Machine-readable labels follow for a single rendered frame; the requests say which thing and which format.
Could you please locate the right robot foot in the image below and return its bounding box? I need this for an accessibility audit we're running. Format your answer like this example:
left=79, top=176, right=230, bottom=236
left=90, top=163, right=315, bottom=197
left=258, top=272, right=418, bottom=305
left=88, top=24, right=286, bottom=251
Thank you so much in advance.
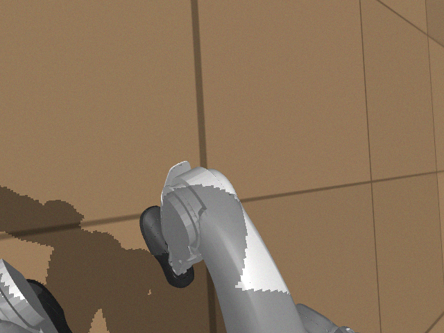
left=139, top=206, right=194, bottom=288

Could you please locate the right robot hand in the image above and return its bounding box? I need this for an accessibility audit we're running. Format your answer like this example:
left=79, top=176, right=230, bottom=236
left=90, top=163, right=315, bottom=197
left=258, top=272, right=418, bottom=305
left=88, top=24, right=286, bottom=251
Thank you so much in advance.
left=296, top=303, right=339, bottom=333

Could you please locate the left robot foot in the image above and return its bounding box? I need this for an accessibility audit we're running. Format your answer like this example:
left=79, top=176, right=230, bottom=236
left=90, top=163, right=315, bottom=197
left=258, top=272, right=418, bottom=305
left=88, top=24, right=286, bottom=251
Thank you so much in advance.
left=26, top=279, right=73, bottom=333

